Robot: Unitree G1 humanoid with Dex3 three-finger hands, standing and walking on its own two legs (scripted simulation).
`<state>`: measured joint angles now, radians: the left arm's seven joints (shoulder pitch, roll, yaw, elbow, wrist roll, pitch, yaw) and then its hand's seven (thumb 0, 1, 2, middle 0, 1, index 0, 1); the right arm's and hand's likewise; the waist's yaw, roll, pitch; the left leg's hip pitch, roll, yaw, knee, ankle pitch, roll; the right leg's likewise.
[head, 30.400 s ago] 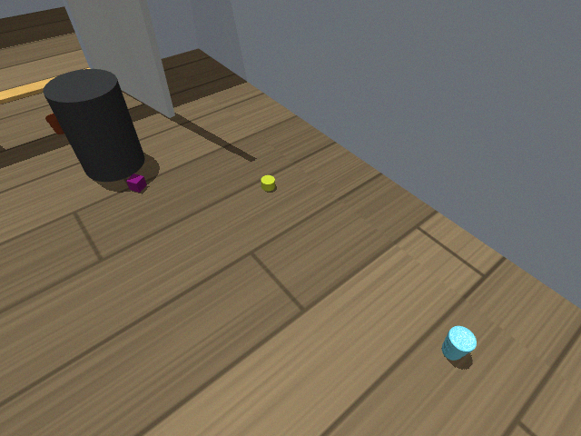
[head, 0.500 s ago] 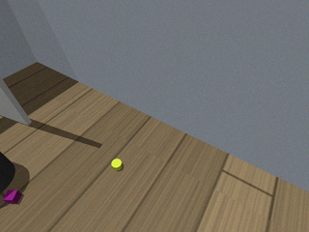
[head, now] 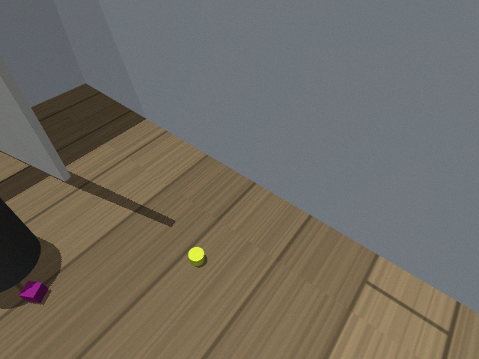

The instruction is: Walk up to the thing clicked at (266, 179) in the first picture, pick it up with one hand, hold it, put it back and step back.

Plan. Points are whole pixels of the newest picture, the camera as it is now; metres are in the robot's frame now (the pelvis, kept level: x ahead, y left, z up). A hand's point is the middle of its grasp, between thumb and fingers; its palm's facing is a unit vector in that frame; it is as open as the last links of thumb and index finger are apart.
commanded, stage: walk up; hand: left
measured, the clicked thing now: (196, 256) +0.68 +0.21 -0.75
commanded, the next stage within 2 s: none
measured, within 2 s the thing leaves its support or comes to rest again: neither
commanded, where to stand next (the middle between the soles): +0.29 -0.02 m, yaw +0 degrees
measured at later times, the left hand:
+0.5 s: hand (143, 278) +0.31 +0.22 -0.14, palm faces -0.05 -0.93 -0.37, open 7.3 cm
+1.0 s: hand (151, 269) +0.34 +0.22 -0.17, palm faces +0.01 -0.95 -0.32, open 7.4 cm
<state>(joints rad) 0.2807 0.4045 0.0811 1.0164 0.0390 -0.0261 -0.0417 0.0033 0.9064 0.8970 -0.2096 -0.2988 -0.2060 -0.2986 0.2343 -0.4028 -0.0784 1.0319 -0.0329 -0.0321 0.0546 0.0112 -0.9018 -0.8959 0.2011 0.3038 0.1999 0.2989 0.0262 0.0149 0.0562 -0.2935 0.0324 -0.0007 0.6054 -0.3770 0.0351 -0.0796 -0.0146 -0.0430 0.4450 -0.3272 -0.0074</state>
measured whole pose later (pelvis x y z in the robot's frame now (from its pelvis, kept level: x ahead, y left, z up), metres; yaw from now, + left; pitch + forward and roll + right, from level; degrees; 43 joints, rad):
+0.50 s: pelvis +0.17 -0.03 -0.02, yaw +0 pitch -5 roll +1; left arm 0.16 0.37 0.07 0.85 0.02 -0.04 -0.07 0.00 0.91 0.90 -0.21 -0.30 -0.20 -0.30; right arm 0.37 -0.39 -0.05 0.87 0.00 -0.05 0.01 0.01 -0.90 -0.90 0.20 0.30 0.20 0.30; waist -0.04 0.03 0.13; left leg -0.08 0.03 0.00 0.81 -0.49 0.02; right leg -0.39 -0.02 -0.07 0.66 -0.19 -0.05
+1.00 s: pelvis +0.27 -0.03 -0.01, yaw +1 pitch -2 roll +0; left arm 0.20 0.38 0.03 0.88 -0.02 0.01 0.00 0.01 0.91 0.90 -0.21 -0.30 -0.20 -0.30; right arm 0.23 -0.37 -0.02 0.91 -0.02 -0.03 0.00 0.01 -0.90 -0.90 0.20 0.30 0.20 0.30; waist 0.01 -0.04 0.14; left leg -0.34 0.01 0.00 0.62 -0.24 0.01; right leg -0.27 0.00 -0.05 0.66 -0.39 -0.04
